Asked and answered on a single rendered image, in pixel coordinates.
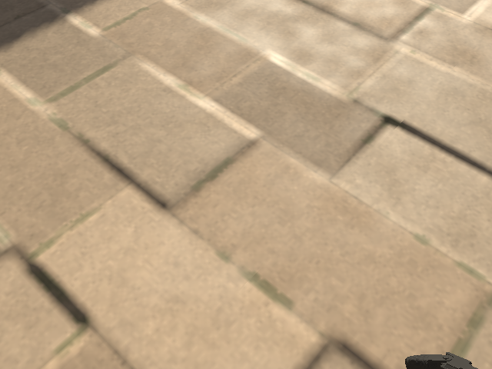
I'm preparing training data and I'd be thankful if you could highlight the right robot hand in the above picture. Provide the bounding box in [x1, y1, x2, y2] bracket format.
[405, 352, 478, 369]

